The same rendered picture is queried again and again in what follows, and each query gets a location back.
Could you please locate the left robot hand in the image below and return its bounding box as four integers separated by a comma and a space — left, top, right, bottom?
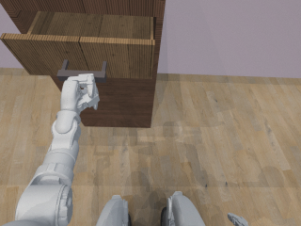
60, 73, 100, 115

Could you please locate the robot left forearm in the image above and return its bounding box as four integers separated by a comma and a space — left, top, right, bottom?
15, 109, 82, 221

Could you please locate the cabinet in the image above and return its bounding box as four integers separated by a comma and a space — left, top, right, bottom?
0, 0, 166, 128

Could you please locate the right robot hand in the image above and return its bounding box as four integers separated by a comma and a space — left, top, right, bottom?
227, 213, 248, 226

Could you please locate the drawer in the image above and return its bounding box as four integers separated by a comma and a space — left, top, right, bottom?
0, 11, 155, 79

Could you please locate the robot right thigh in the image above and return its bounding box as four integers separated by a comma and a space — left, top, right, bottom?
166, 195, 206, 226

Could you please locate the robot thigh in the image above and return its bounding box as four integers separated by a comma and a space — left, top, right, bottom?
166, 195, 206, 226
95, 198, 129, 226

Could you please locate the handle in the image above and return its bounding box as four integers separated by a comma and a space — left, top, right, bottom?
56, 59, 107, 83

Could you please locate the robot left thigh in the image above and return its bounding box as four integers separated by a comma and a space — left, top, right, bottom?
95, 198, 129, 226

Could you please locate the left robot upper arm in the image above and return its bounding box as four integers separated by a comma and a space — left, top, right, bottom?
2, 184, 73, 226

